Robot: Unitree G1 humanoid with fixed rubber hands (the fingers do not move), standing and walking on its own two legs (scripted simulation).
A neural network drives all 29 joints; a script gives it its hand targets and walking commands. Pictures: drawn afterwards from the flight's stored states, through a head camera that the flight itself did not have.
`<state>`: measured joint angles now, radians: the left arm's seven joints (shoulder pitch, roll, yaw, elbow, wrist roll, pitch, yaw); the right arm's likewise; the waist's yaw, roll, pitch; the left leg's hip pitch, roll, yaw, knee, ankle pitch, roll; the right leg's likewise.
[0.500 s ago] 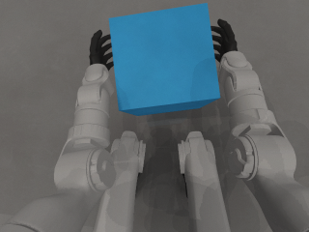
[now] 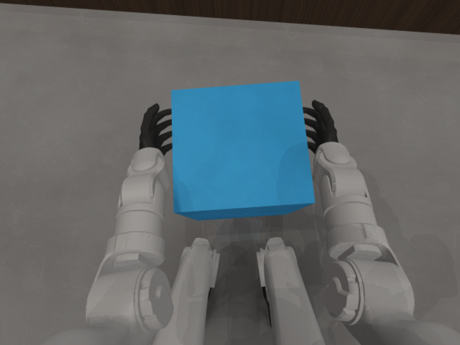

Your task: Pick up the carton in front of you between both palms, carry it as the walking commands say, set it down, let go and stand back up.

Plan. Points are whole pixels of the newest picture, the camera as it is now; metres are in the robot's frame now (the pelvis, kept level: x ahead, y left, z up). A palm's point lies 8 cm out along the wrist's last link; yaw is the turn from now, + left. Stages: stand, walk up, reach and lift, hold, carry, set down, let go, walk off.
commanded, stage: reach and lift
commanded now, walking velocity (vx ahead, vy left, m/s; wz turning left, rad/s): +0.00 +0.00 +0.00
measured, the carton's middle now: (239, 163) +0.43 +0.00 -0.12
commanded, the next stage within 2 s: hold in 1.94 s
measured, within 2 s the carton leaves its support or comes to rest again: neither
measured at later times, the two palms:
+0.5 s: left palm (107, 129) +0.39 +0.15 +0.11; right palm (367, 129) +0.39 -0.15 +0.11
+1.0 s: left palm (15, 86) +0.37 +0.15 +0.24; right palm (457, 97) +0.36 -0.15 +0.24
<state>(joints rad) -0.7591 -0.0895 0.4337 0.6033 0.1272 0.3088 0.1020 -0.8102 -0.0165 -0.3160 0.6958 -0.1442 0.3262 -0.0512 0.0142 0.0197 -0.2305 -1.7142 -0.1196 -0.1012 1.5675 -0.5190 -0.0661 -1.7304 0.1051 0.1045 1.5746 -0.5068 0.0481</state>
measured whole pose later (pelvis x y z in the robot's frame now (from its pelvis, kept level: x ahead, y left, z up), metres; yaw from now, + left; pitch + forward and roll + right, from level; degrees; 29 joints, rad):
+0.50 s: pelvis +0.06 +0.00 +0.14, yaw -1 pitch +22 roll +0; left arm -0.42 -0.14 0.35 0.59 0.16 0.27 0.07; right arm -0.43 0.08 -0.29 0.63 -0.17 0.28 -0.05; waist 0.01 0.01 -0.22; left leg -0.95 -0.09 -0.13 1.00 -0.42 -0.03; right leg -0.97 0.08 0.13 1.00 -0.41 0.03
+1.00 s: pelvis +0.08 +0.01 +0.22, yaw -1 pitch -2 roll +0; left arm -0.27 -0.15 0.28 0.42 0.26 0.57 0.02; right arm -0.25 0.15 -0.25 0.40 -0.25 0.59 -0.02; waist 0.00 0.00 -0.08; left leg -0.19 -0.05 -0.15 0.46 -0.24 -0.01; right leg -0.20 0.05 0.15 0.46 -0.23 0.01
